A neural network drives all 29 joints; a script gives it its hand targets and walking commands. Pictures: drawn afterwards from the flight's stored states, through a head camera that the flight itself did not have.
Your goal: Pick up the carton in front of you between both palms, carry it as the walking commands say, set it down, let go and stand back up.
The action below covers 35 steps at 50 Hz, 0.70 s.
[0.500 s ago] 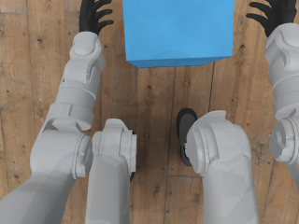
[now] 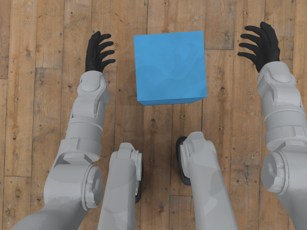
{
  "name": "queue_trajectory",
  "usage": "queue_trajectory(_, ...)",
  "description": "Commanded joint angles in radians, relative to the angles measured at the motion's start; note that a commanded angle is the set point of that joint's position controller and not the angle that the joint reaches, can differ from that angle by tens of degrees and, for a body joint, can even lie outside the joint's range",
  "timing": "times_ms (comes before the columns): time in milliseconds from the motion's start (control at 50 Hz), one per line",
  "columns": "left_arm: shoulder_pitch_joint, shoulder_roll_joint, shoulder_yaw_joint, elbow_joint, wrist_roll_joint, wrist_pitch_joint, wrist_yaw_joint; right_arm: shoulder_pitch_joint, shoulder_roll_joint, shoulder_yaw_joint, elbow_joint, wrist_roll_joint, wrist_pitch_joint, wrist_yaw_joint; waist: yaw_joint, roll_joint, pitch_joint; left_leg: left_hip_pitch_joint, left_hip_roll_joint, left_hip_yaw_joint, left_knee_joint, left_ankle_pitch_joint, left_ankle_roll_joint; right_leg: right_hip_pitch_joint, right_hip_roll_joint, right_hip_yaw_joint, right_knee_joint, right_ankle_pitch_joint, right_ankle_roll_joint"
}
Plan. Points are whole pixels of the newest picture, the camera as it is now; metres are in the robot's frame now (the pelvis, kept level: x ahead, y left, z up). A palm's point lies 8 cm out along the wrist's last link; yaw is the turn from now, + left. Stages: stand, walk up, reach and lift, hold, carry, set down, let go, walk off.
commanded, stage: set down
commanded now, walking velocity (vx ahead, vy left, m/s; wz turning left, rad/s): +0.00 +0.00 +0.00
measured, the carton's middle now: (168, 75) +0.51 -0.08 -0.37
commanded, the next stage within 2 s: let go in 0.42 s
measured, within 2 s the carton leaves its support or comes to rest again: neither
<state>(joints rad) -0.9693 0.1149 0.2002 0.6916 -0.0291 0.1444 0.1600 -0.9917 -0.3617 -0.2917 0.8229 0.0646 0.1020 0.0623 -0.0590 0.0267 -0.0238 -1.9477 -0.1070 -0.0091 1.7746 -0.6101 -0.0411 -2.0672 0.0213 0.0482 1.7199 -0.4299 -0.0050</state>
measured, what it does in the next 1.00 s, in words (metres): rises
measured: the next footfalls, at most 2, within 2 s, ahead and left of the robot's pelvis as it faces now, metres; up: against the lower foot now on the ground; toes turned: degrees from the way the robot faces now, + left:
none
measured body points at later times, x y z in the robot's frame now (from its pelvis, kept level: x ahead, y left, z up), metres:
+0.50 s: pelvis +0.03 -0.01 +0.13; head +0.30 -0.06 +0.49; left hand +0.50 +0.11 +0.03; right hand +0.46 -0.30 +0.02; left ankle +0.07 +0.12 -0.46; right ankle +0.12 -0.11 -0.46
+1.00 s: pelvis +0.10 -0.01 +0.25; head +0.24 -0.04 +0.67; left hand +0.38 +0.18 +0.15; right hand +0.33 -0.28 +0.15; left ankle +0.07 +0.12 -0.46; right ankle +0.12 -0.11 -0.46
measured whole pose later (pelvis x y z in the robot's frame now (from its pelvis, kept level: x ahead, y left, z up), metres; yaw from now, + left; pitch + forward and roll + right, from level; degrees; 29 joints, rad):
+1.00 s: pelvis +0.10 -0.01 +0.25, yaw -4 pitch +21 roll +1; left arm -0.08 0.14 0.10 0.54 0.04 0.00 -0.01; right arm -0.07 -0.22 -0.12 0.53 0.00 0.00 0.06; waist -0.02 0.01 -0.04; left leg -0.69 -0.03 -0.07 0.70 -0.37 -0.02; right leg -0.80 0.04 0.04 0.69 -0.25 -0.02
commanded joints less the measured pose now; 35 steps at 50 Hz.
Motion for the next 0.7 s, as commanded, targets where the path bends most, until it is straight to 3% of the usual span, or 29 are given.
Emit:
queue_trajectory(0, -0.169, 0.060, 0.000, -0.164, 0.009, -0.007, 0.002, -0.164, -0.153, -0.027, -0.142, -0.001, -0.007, 0.012, -0.040, -0.042, -1.075, 0.323, -0.025, 0.106, -0.257, 0.207, -0.032, 0.924, 0.024, -0.085, -0.174, 0.366, 0.030)
queue_trajectory(440, 0.010, 0.032, 0.052, -0.090, 0.058, -0.040, -0.056, -0.030, -0.074, -0.043, -0.097, -0.082, -0.029, 0.043, -0.009, -0.068, -0.915, 0.572, 0.007, 0.057, -0.690, 0.293, -0.024, 1.246, 0.015, -0.040, -0.601, 0.425, 0.022)
queue_trajectory(580, 0.275, 0.039, 0.018, -0.160, 0.121, -0.042, -0.072, 0.237, -0.050, -0.005, -0.193, -0.145, -0.025, 0.037, -0.003, -0.077, -0.958, 0.744, 0.010, 0.058, -0.826, 0.345, -0.020, 1.540, 0.011, -0.020, -0.738, 0.514, 0.019)
queue_trajectory(680, 0.437, 0.065, -0.021, -0.245, 0.115, -0.070, -0.099, 0.415, -0.015, 0.046, -0.309, -0.120, -0.044, 0.029, 0.006, -0.090, -0.816, 0.817, 0.021, 0.050, -0.929, 0.338, -0.005, 1.713, -0.003, 0.012, -0.832, 0.557, 0.013)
